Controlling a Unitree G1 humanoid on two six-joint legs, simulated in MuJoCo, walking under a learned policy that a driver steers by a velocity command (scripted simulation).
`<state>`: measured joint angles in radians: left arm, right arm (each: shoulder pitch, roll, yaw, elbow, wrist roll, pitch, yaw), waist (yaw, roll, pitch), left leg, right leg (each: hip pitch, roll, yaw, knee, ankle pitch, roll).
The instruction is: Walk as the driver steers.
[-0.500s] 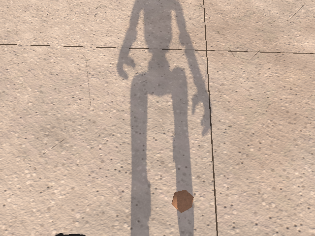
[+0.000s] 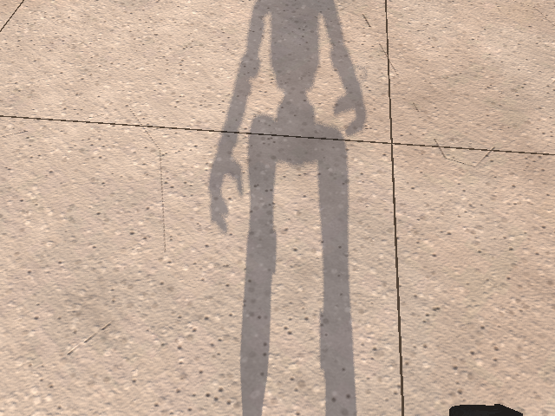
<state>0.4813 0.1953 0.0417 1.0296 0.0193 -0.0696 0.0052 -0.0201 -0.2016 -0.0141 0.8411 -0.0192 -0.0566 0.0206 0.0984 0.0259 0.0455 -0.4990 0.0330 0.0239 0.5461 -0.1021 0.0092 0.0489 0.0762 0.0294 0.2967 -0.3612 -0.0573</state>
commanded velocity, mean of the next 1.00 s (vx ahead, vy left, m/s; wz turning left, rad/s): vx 0.34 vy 0.00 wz -0.53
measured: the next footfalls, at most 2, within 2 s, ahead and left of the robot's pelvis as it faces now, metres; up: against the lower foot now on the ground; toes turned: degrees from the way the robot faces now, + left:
left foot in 0.02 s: +0.18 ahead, +0.11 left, +0.00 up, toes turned +0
right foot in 0.56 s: +0.39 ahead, -0.15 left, +0.00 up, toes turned -25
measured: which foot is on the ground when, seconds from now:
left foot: up 0.00-0.00, down 0.02-0.56, up 0.58-1.00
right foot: down 0.00-0.04, up 0.06-0.54, down 0.56-1.00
